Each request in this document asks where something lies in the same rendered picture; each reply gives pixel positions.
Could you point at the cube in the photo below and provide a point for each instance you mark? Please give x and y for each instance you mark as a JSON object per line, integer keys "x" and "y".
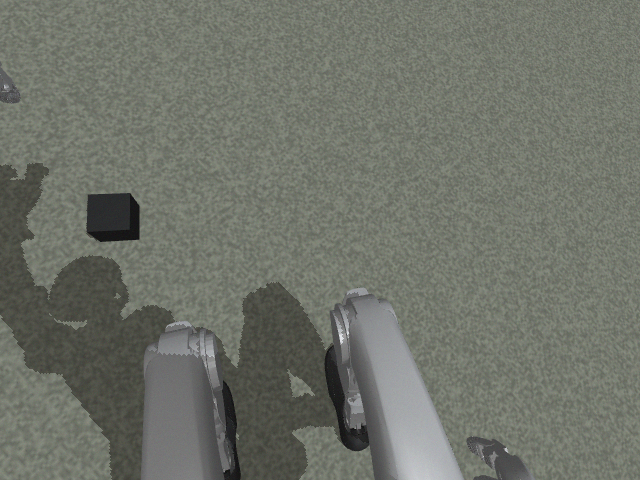
{"x": 113, "y": 217}

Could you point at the left robot foot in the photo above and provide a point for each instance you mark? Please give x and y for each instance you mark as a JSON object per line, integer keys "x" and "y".
{"x": 230, "y": 434}

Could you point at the right robot hand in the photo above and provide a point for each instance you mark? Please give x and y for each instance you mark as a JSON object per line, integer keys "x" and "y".
{"x": 496, "y": 456}

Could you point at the right robot foot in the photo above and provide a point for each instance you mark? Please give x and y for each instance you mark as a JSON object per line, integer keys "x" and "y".
{"x": 353, "y": 439}

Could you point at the left robot hand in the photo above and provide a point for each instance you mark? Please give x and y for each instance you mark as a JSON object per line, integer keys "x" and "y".
{"x": 8, "y": 91}

